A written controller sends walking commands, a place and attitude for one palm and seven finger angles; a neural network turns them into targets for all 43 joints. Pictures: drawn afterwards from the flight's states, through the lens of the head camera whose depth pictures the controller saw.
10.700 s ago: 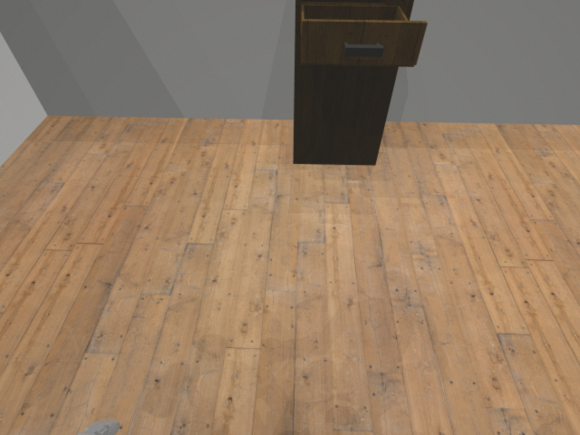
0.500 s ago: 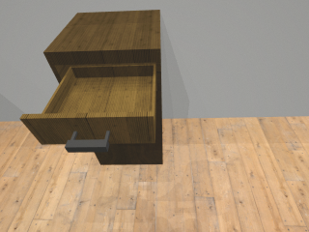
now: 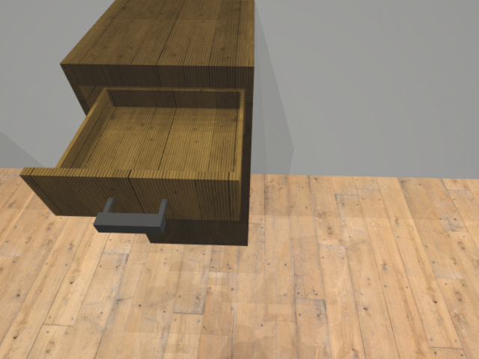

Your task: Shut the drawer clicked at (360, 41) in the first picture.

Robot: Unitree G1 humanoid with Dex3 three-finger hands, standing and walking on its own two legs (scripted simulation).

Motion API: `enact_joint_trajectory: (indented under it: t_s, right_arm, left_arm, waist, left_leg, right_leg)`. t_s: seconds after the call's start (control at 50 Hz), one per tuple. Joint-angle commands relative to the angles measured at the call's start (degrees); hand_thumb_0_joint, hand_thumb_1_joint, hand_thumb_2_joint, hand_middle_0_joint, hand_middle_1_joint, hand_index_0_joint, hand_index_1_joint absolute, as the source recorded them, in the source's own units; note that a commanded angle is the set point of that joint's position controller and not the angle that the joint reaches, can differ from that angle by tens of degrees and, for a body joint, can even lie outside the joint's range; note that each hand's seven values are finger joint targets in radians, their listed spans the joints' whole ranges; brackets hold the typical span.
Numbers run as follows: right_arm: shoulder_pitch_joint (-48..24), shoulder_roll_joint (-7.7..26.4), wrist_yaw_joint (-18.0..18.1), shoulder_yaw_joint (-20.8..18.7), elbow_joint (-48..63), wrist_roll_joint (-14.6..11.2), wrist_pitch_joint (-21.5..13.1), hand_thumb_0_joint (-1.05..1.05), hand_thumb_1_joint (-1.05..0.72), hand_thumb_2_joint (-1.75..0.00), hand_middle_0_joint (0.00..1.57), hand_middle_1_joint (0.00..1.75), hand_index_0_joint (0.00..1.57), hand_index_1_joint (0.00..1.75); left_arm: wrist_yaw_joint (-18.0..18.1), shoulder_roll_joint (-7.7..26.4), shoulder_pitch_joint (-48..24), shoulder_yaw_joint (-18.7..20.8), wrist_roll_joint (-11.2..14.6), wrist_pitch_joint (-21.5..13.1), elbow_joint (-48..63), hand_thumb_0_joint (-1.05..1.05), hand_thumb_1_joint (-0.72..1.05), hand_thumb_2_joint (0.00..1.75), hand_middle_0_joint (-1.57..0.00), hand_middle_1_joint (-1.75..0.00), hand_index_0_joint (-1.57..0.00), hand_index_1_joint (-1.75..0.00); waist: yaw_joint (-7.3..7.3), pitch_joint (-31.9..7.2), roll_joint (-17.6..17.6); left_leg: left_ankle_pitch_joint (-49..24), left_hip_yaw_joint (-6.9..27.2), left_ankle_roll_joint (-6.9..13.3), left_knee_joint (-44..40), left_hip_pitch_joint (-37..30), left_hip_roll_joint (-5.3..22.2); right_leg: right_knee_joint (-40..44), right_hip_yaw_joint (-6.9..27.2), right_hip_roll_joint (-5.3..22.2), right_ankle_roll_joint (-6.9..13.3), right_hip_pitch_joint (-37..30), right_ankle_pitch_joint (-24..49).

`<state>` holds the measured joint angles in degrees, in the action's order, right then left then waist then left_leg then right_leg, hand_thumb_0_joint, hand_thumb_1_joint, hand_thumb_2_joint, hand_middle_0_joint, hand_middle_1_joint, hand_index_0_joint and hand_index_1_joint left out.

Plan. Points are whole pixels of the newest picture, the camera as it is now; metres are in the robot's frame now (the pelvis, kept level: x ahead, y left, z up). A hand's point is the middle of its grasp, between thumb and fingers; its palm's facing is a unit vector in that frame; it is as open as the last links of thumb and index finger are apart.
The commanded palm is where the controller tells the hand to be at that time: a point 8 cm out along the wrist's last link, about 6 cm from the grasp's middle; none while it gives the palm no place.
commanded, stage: look again from close up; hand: left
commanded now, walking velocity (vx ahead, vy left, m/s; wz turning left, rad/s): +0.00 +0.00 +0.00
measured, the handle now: (134, 213) +0.37 +0.23 -0.01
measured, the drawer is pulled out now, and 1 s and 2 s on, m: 0.30 0.30 0.30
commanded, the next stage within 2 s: shuffle to correct the standing spot in 0.34 s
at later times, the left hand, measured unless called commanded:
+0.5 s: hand out of the picture +0.02 +0.17 -0.17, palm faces +0.03 -0.98 -0.20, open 7.3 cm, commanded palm none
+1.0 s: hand out of the picture +0.08 +0.18 -0.17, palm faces +0.04 -0.97 -0.24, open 7.3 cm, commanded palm none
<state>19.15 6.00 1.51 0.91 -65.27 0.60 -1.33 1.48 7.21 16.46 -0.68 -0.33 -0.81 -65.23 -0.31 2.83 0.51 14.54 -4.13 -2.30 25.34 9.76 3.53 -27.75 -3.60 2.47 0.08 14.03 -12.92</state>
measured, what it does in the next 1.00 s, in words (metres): shifts its weight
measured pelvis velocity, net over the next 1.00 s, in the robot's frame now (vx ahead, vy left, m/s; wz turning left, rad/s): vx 0.07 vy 0.00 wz -0.01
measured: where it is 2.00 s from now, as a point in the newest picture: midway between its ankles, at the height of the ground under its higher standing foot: outside the picture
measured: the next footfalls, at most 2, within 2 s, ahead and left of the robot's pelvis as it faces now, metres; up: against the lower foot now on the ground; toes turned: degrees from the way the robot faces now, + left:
left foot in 1.34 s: +0.09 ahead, +0.11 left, +0.00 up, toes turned +5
left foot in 2.00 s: -0.09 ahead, +0.14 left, +0.01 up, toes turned +4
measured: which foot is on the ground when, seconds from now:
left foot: down 0.00-1.00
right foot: down 0.00-1.00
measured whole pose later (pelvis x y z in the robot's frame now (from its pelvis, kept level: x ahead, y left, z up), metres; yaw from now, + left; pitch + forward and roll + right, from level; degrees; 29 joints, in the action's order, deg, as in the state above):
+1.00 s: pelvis +0.07 +0.00 +0.00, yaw +0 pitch +0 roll +1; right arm 17.6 6.1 3.0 -0.8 -64.2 0.5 -1.1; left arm 2.4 8.8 14.2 1.8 -0.3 -0.9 -62.8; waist -0.5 4.2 0.2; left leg 17.2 -5.3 -1.7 29.8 6.4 3.0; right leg -37.1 -4.1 4.1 -0.2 13.3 -16.8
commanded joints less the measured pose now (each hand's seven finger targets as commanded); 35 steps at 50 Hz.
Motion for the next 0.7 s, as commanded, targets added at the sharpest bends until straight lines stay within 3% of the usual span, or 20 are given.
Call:
enact_joint_trajectory:
  t_s: [0.0, 0.1, 0.24, 0.42, 0.46, 0.52, 0.58, 0.64, 0.66, 0.68]
  right_arm:
    - [4.18, 5.41, 0.24, -0.86, 0.89, -0.08, -0.35, 0.0, -0.9, -0.9, 0.2, 0.3, 0.2, 0.3]
    - [2.79, 5.73, 0.3, -1.01, 0.74, -0.06, -0.29, 0.0, -0.9, -0.9, 0.2, 0.3, 0.2, 0.3]
    - [1.43, 6.45, 0.32, -0.9, 0.98, 0.05, -0.38, 0.0, -0.9, -0.9, 0.2, 0.3, 0.2, 0.3]
    - [0.8, 6.78, 0.33, -0.93, 1.02, 0.07, -0.32, 0.0, -0.9, -0.9, 0.2, 0.3, 0.2, 0.3]
    - [1.61, 6.9, 0.15, -0.93, 0.62, 0.28, -0.01, 0.0, -0.9, -0.9, 0.2, 0.3, 0.2, 0.3]
    - [2.38, 6.71, -0.4, -1.22, 0.98, 0.64, 0.62, 0.0, -0.9, -0.9, 0.2, 0.3, 0.2, 0.3]
    - [2.77, 5.77, -0.71, -1.39, 1.88, 0.76, 0.68, 0.0, -0.9, -0.9, 0.2, 0.3, 0.2, 0.3]
    - [4.28, 5.32, -0.67, -1.4, 2.27, 0.77, -0.1, 0.0, -0.9, -0.9, 0.2, 0.3, 0.2, 0.3]
    - [5.64, 5.23, -0.58, -1.4, 1.96, 0.72, -0.5, 0.0, -0.9, -0.9, 0.2, 0.3, 0.2, 0.3]
    - [7.41, 5.92, -0.45, -1.51, 1.35, 0.75, -0.8, 0.0, -0.9, -0.9, 0.2, 0.3, 0.2, 0.3]
  left_arm:
    - [0.27, 5.67, 3.83, 1.05, -0.21, -0.72, 1.29, 0.0, 0.9, 0.9, -0.2, -0.3, -0.2, -0.3]
    - [0.31, 5.98, 3.32, 1.08, -0.35, -0.77, 1.23, 0.0, 0.9, 0.9, -0.2, -0.3, -0.2, -0.3]
    - [0.29, 6.69, 2.9, 1.23, -0.26, -0.74, 1.44, 0.0, 0.9, 0.9, -0.2, -0.3, -0.2, -0.3]
    - [0.24, 7.08, 2.46, 1.41, -0.33, -0.74, 1.67, 0.0, 0.9, 0.9, -0.2, -0.3, -0.2, -0.3]
    - [0.13, 7.49, 2.71, 1.66, -0.52, -0.62, 1.65, 0.0, 0.9, 0.9, -0.2, -0.3, -0.2, -0.3]
    - [-0.13, 8.19, 2.81, 2.29, -0.88, -0.12, 2.49, 0.0, 0.9, 0.9, -0.2, -0.3, -0.2, -0.3]
    - [-0.36, 9.42, 4.17, 3.13, -0.93, -0.04, 3.02, 0.0, 0.9, 0.9, -0.2, -0.3, -0.2, -0.3]
    - [-0.35, 9.41, 4.72, 3.85, -0.74, -0.37, 3.68, 0.0, 0.9, 0.9, -0.2, -0.3, -0.2, -0.3]
    - [-0.43, 9.14, 4.07, 4.0, -0.78, -0.49, 3.95, 0.0, 0.9, 0.9, -0.2, -0.3, -0.2, -0.3]
    - [-0.55, 8.33, 3.25, 4.02, -0.93, -0.38, 4.51, 0.0, 0.9, 0.9, -0.2, -0.3, -0.2, -0.3]
  waist:
    - [0.55, 1.34, 0.0]
    - [0.43, 1.58, -1.23]
    - [0.65, 0.86, 0.2]
    - [0.77, 1.01, -0.47]
    - [0.89, 0.59, -0.53]
    - [1.07, 4.91, -1.78]
    - [1.38, 6.02, -5.92]
    - [0.86, 4.82, -5.59]
    - [0.22, 3.84, -4.06]
    - [-0.33, 3.64, -0.08]
  left_leg:
    - [-6.44, 2.56, 2.87, -5.05, 1.73, 2.64]
    - [-8.03, 2.44, 2.79, -5.12, 0.63, 2.78]
    - [-9.46, 2.47, 2.84, -5.84, -0.47, 2.95]
    - [-9.27, 2.57, 2.72, -6.2, -0.58, 2.86]
    - [-2.27, 1.85, 2.86, -5.3, -0.01, 2.15]
    - [7.43, 0.81, 3.19, -3.47, 3.92, 0.42]
    - [8.5, -0.81, 3.29, 0.96, 6.28, -1.28]
    - [5.18, -1.48, 3.38, 3.55, 5.24, -1.42]
    - [2.61, -0.87, 3.49, 2.29, 3.87, -1.07]
    - [-1.29, 0.4, 3.99, 0.3, 1.57, 0.25]
  right_leg:
    - [5.39, 4.28, 3.76, 1.67, -1.14, 5.64]
    - [5.22, 4.0, 3.96, 1.48, -1.47, 8.67]
    - [5.18, 3.95, 3.95, 1.5, -2.54, 9.61]
    - [5.63, 3.92, 3.97, 1.48, -3.17, 10.04]
    - [5.62, 4.07, 3.91, 2.11, -3.32, 1.77]
    - [7.43, 6.08, 4.22, 3.19, 0.21, -13.66]
    - [9.66, 8.94, 6.12, 4.93, 0.76, -18.72]
    - [7.55, 9.61, 7.64, 6.4, 0.79, -12.45]
    - [4.64, 7.87, 6.86, 6.23, 0.62, -8.41]
    - [0.73, 4.48, 4.58, 5.41, 1.48, -6.38]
